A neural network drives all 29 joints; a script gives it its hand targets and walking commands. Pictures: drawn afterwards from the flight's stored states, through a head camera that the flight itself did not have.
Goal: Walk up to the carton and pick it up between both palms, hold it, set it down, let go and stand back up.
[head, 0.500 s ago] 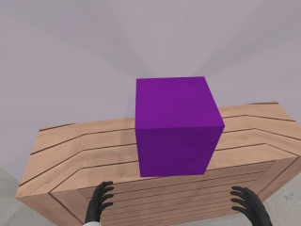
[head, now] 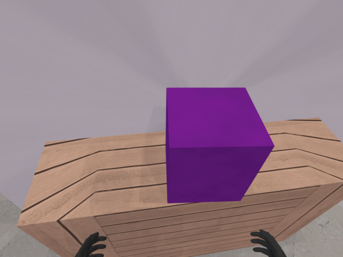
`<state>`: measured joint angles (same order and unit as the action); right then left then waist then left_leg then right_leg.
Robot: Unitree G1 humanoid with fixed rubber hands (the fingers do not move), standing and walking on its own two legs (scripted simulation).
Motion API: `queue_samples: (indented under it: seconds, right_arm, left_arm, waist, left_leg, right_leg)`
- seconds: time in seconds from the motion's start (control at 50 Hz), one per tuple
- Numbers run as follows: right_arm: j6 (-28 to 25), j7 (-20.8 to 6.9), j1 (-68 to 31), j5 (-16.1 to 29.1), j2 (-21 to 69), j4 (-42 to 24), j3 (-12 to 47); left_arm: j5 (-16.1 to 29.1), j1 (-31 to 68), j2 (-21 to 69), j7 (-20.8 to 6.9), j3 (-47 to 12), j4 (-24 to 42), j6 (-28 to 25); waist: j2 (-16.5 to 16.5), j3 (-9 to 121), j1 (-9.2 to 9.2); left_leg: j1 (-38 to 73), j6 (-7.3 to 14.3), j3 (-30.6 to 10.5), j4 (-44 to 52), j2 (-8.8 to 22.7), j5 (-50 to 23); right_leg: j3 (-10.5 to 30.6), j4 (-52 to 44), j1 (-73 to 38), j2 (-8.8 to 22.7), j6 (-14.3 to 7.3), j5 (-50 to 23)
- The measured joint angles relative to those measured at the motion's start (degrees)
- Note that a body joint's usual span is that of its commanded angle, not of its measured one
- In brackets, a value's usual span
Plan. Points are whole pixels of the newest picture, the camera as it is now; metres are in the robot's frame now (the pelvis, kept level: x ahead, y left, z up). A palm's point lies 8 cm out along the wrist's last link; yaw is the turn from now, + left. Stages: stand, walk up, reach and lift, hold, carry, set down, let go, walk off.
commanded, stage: let go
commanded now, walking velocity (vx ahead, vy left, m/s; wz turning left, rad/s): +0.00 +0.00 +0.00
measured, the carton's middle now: (205, 147) +0.41 -0.07 +0.03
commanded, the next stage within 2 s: stand in 0.16 s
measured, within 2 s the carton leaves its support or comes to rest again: neither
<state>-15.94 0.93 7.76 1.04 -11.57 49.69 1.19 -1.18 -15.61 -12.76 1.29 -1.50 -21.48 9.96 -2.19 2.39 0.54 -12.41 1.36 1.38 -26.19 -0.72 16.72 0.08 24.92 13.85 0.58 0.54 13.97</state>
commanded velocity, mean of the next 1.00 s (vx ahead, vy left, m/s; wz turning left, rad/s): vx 0.00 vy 0.00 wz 0.00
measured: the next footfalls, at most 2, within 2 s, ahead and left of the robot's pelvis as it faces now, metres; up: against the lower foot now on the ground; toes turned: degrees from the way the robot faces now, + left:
none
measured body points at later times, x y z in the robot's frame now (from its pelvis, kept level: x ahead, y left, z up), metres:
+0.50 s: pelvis -0.03 -0.01 -0.01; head -0.02 +0.01 +0.44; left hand +0.02 +0.24 -0.15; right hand +0.02 -0.28 -0.13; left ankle -0.04 +0.10 -0.74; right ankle -0.01 -0.13 -0.74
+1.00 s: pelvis -0.05 -0.01 +0.00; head -0.06 +0.00 +0.45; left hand -0.04 +0.23 -0.16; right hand -0.06 -0.25 -0.15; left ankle -0.04 +0.10 -0.74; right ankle -0.01 -0.13 -0.74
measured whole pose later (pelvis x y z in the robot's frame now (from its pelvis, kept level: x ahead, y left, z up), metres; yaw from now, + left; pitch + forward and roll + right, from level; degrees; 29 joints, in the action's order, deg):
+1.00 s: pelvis -0.05 -0.01 +0.00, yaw -1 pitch +0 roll -1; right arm 0.1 1.0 23.6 -1.7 -9.6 53.4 -2.3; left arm -1.6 -21.2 -11.9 0.5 0.0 -54.0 -0.5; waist -0.5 1.8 0.2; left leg -15.9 1.1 1.8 -30.1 0.8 14.7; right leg 0.5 27.0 16.9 -0.9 -0.1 10.6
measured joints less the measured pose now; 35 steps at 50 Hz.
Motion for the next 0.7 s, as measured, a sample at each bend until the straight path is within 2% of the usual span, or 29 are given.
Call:
queue_samples:
  seconds: [0.18, 0.26, 0.36, 0.52, 0.7]
  right_arm:
    - [0.8, -0.4, 0.2, -0.5, 1.0, -0.4, -0.7]
    - [9.8, -1.5, 1.6, -4.6, 0.1, -2.1, -1.3]
    - [15.4, -1.9, 6.0, -4.4, -1.3, -1.7, -2.8]
    - [16.5, -1.5, 12.1, -3.9, -1.4, -0.4, -3.8]
    - [16.7, -0.7, 14.9, -3.2, 0.5, 1.0, -3.5]
  left_arm:
    - [0.0, -0.3, 0.1, 0.2, 0.0, 0.5, 1.0]
    - [-0.1, -2.4, -0.9, -0.4, 0.5, -6.1, -8.5]
    - [-1.0, -5.9, -1.6, -1.1, 1.7, -13.3, -10.4]
    - [-0.9, -8.0, -1.3, -1.2, 1.7, -20.6, -10.3]
    - [-0.8, -7.5, -0.4, -0.9, 1.3, -25.7, -10.5]
  waist:
    - [0.5, -0.8, 0.24]
    - [1.5, -0.1, 0.04]
    - [1.5, 0.6, 0.12]
    - [0.6, -0.6, -0.12]
    - [1.5, -0.5, -0.25]
  left_leg:
    - [0.2, -0.2, -0.3, 0.7, 0.1, -0.9]
    - [-1.8, 0.0, -0.6, -3.5, 0.9, 0.9]
    - [-3.2, -0.6, -0.8, -7.7, 1.8, 3.2]
    - [-4.0, -0.2, -0.3, -7.7, 1.9, 2.1]
    - [-3.5, -0.1, 0.1, -5.8, 1.6, 0.0]
  right_leg:
    - [-0.2, -0.5, -0.2, -0.1, -0.1, -0.7]
    - [-0.6, 2.2, 1.1, -0.8, 0.1, 0.5]
    - [-0.8, 5.5, 2.2, -1.7, -0.6, 2.1]
    - [-0.3, 5.3, 3.1, -1.8, -0.5, 0.6]
    - [0.0, 3.6, 2.7, -1.6, -0.5, -1.4]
